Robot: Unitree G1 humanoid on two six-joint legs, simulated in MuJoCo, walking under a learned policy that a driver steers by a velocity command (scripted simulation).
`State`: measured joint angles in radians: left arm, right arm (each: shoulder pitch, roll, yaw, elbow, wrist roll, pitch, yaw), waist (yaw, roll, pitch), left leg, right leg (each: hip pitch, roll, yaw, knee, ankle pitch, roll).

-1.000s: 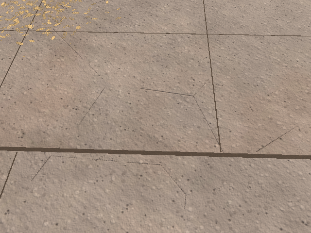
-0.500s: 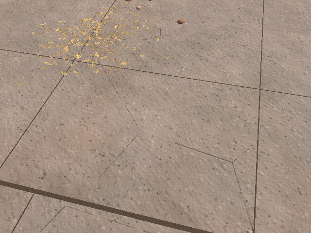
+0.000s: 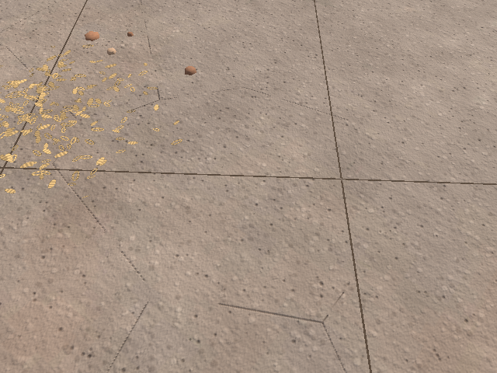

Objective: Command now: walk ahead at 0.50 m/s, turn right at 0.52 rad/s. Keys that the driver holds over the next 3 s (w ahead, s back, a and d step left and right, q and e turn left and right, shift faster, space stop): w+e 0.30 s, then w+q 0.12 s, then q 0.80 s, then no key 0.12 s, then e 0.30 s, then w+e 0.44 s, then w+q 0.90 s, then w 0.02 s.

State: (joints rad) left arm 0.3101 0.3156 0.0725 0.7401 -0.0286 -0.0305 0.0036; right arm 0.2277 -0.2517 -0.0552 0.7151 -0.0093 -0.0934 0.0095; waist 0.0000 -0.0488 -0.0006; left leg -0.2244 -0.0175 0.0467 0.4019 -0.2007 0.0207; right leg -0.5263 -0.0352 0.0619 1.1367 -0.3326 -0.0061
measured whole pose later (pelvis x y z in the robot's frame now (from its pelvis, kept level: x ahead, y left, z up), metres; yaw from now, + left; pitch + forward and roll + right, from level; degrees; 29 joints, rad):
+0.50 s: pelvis +0.25 -0.09 +0.00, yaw -13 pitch +1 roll +0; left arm 0.22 0.26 0.05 0.69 0.01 -0.06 -0.04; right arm 0.23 -0.31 -0.05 0.81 0.03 -0.07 0.00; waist -0.01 0.03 0.06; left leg -0.52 0.11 -0.03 1.18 -0.34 -0.01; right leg -0.29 0.06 -0.06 0.45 -0.18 -0.09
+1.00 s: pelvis +0.42 -0.09 -0.01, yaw +2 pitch +3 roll -1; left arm 0.09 0.29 0.06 0.74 0.00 0.01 0.03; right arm 0.19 -0.30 -0.07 0.67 0.00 0.00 0.00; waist -0.02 -0.02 0.06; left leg -0.42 -0.07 -0.04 0.48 -0.11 0.07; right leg -0.51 0.02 0.05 1.11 -0.47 0.04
